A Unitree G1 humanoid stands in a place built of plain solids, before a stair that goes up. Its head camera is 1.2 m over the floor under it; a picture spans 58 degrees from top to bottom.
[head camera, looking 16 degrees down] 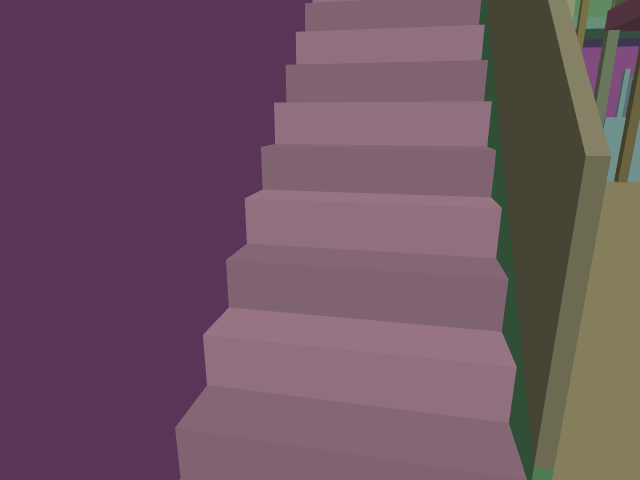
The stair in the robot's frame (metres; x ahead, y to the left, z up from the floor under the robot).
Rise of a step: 0.21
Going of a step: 0.24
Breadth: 1.09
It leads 11 degrees to the right of straight ahead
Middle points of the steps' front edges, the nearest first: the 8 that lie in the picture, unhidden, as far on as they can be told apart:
1.09 -0.05 0.21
1.33 -0.10 0.42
1.57 -0.15 0.63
1.81 -0.20 0.85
2.05 -0.24 1.06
2.28 -0.29 1.27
2.52 -0.34 1.48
2.76 -0.39 1.69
